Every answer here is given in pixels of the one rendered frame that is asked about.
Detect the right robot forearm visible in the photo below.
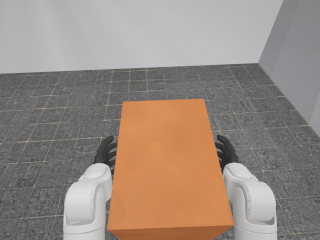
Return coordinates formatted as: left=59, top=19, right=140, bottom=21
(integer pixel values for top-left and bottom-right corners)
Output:
left=222, top=162, right=278, bottom=240

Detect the right robot hand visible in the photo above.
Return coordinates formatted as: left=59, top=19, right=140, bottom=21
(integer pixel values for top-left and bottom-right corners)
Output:
left=214, top=134, right=239, bottom=174

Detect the left robot hand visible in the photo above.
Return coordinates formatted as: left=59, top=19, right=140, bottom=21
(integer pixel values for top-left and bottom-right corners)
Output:
left=93, top=135, right=118, bottom=175

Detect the left robot forearm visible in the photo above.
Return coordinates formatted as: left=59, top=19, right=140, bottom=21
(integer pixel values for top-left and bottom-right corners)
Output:
left=63, top=163, right=113, bottom=240

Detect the carton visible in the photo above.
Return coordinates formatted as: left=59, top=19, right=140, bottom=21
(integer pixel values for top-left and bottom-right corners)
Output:
left=107, top=98, right=235, bottom=240

